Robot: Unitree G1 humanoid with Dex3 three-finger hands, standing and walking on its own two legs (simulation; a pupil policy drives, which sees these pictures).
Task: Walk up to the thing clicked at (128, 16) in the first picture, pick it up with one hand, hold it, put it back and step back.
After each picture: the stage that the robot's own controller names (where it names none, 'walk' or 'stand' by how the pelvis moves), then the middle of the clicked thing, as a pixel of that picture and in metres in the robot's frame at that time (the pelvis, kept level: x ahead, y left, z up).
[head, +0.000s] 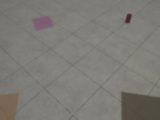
stand; (128, 18) +1.82 -0.61 -0.72
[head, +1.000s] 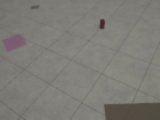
walk; (102, 24) +1.76 -0.12 -0.70
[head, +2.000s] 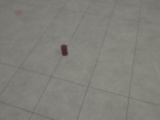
walk; (64, 50) +1.17 +0.27 -0.71
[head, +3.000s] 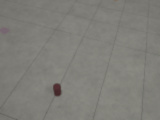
walk; (57, 90) +0.70 +0.21 -0.70
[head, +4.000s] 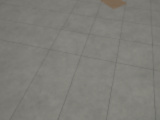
walk; out of the picture +0.38 +0.23 -0.70
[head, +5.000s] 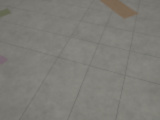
stand; out of the picture +0.31 +0.20 -0.72
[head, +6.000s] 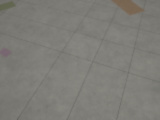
stand; out of the picture +0.33 +0.18 -0.72
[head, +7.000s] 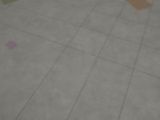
stand; out of the picture +0.35 +0.17 -0.71
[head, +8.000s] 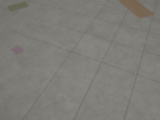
stand; out of the picture +0.37 +0.14 -0.72
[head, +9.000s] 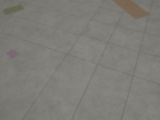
stand; out of the picture +0.35 +0.16 -0.73
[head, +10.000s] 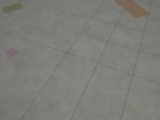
stand; out of the picture +0.35 +0.16 -0.73
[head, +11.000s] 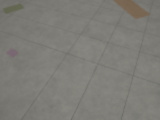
stand; out of the picture +0.35 +0.16 -0.73
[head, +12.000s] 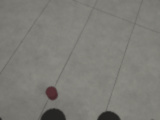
go down; (52, 93) +0.39 +0.17 -0.53
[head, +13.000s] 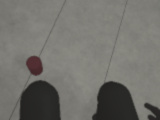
go down; (35, 66) +0.43 +0.21 -0.32
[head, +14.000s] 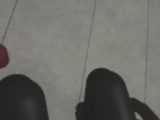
close in; out of the picture +0.41 +0.24 -0.24
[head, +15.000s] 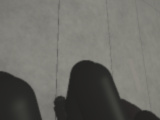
close; out of the picture +0.41 +0.25 -0.22
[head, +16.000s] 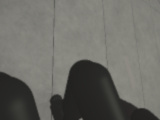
lift; out of the picture +0.40 +0.26 -0.23
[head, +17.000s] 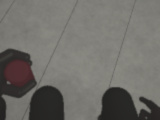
lift; (21, 77) +0.33 +0.21 -0.04
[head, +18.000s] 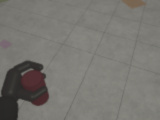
hold; (36, 88) +0.32 +0.17 +0.02
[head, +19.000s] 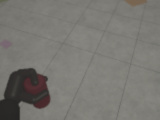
hold; (38, 91) +0.32 +0.17 +0.00
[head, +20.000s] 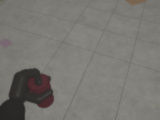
crouch; (42, 91) +0.32 +0.16 +0.00
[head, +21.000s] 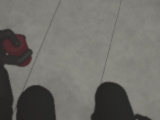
crouch; (18, 51) +0.43 +0.20 -0.09
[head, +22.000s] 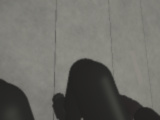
lower; out of the picture +0.42 +0.30 -0.22
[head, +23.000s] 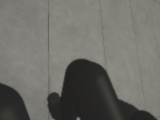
lower; out of the picture +0.42 +0.28 -0.23
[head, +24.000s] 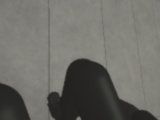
lower; out of the picture +0.43 +0.28 -0.23
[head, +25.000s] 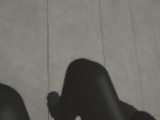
lower; out of the picture +0.43 +0.28 -0.23
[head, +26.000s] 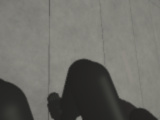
loosen; out of the picture +0.42 +0.27 -0.23
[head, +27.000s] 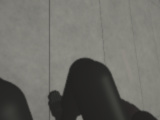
rise; out of the picture +0.42 +0.26 -0.23
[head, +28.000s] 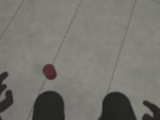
walk; (50, 72) +0.44 +0.18 -0.43
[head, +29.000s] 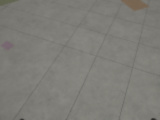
stand; out of the picture +0.38 +0.14 -0.66
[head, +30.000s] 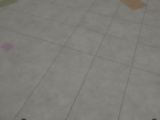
stand; out of the picture +0.38 +0.16 -0.66
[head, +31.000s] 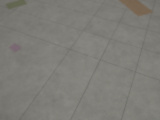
stand; out of the picture +0.39 +0.14 -0.71
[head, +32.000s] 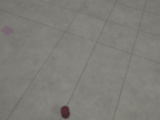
walk; (65, 112) +0.42 +0.12 -0.70
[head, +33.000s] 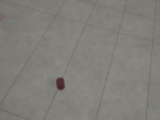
walk; (60, 84) +0.62 +0.17 -0.70
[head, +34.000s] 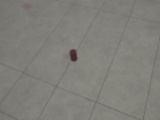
walk; (73, 55) +0.96 +0.18 -0.70
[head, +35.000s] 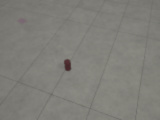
stand; (67, 65) +1.03 +0.18 -0.71
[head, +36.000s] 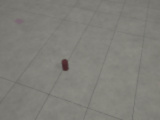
stand; (65, 65) +1.03 +0.19 -0.73
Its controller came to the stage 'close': yes
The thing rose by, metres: 0.71
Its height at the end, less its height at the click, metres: +0.00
